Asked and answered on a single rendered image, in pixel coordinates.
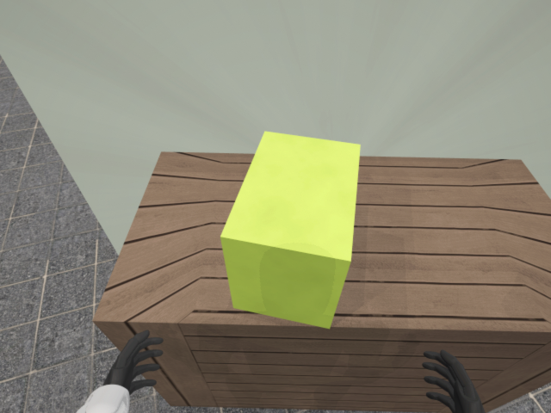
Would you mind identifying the pedestal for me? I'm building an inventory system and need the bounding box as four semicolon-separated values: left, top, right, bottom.
92;151;551;413

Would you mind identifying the right robot hand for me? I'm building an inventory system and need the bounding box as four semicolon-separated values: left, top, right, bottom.
422;350;485;413

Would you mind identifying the carton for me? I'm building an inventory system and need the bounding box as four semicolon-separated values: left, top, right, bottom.
220;131;361;329

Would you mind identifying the left robot hand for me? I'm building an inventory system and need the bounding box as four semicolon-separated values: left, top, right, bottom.
102;330;163;396

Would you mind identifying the robot left forearm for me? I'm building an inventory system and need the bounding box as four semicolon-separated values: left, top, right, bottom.
76;385;130;413

